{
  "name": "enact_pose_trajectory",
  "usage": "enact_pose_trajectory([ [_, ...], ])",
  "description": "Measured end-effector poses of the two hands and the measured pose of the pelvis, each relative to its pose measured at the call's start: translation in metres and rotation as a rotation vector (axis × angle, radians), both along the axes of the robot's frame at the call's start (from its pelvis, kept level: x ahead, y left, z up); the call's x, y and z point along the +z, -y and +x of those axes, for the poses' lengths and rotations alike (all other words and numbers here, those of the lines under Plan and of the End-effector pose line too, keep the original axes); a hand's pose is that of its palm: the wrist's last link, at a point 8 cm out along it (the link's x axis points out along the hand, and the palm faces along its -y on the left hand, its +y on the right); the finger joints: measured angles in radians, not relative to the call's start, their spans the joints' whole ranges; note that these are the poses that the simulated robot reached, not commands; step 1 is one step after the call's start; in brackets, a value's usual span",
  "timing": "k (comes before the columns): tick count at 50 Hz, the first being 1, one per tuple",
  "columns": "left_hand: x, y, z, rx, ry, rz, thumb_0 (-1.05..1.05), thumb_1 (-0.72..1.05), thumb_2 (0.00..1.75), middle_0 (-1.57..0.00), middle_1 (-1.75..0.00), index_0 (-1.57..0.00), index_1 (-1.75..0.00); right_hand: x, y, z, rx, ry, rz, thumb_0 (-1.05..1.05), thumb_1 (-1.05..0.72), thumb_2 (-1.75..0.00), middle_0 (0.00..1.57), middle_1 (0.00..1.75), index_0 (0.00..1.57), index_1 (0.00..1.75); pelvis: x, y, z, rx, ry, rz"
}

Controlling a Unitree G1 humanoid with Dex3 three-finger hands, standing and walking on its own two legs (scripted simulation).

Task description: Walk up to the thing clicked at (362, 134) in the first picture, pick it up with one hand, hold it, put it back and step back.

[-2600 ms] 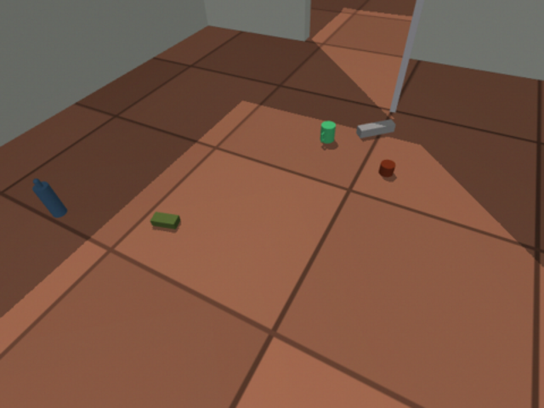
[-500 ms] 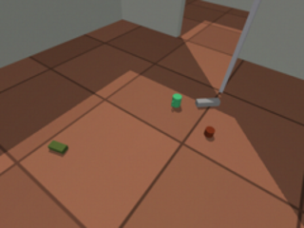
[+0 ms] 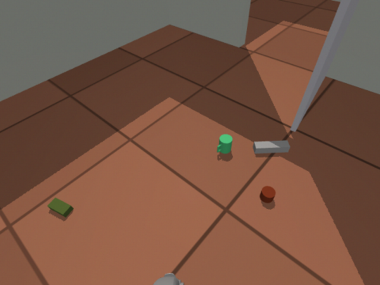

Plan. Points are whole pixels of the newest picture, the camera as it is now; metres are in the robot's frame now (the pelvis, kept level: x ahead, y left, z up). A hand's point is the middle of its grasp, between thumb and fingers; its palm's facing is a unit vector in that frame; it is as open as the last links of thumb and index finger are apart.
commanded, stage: walk up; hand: left
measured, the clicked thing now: (271, 146) +1.17 -0.39 -0.74
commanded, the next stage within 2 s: none
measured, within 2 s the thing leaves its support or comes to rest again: neither
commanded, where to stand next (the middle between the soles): +0.79 -0.62 m, yaw +7 degrees
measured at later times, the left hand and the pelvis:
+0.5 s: hand (163, 217) +0.34 +0.15 -0.14, palm faces -0.05 -0.95 -0.32, open 7.4 cm; pelvis +0.21 -0.13 -0.01, yaw -1 degrees
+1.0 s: hand (217, 211) +0.39 +0.00 -0.17, palm faces +0.05 -0.95 -0.30, open 7.4 cm; pelvis +0.37 -0.28 -0.02, yaw +3 degrees
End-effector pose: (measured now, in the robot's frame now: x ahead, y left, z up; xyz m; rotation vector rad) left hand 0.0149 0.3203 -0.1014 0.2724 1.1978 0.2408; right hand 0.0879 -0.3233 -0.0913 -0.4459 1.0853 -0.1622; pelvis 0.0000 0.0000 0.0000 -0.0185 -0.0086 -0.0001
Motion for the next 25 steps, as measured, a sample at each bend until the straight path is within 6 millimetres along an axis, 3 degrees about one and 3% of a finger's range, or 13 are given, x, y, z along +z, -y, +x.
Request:
enact_pose_trajectory([
  [5, -0.026, 0.021, 0.026, 0.036, -0.061, -0.044, 0.01, 0.90, 0.90, -0.21, -0.30, -0.20, -0.30, 0.004, 0.015, 0.064, 0.029, -0.014, -0.045, 0.01, -0.90, -0.89, 0.21, 0.30, 0.21, 0.30, -0.010, 0.017, 0.054, 0.019, -0.005, -0.009],
  [10, -0.048, 0.046, 0.081, 0.005, -0.098, -0.072, 0.01, 0.90, 0.90, -0.20, -0.30, -0.20, -0.30, 0.004, 0.031, 0.113, 0.014, 0.059, -0.088, 0.00, -0.90, -0.89, 0.21, 0.30, 0.21, 0.30, -0.022, 0.028, 0.101, 0.014, 0.006, 0.031],
  [18, -0.027, 0.077, 0.222, -0.101, 0.071, -0.061, 0.01, 0.90, 0.90, -0.21, -0.30, -0.20, -0.30, 0.023, 0.078, 0.124, -0.080, 0.045, -0.101, 0.00, -0.90, -0.89, 0.21, 0.30, 0.21, 0.30, -0.008, 0.072, 0.161, 0.001, 0.040, 0.035],
  [25, -0.007, 0.126, 0.319, -0.146, 0.152, -0.015, 0.01, 0.90, 0.90, -0.20, -0.30, -0.20, -0.30, 0.009, 0.156, 0.142, -0.099, -0.035, -0.103, 0.00, -0.89, -0.89, 0.21, 0.30, 0.21, 0.30, -0.015, 0.133, 0.209, -0.008, 0.026, 0.055],
])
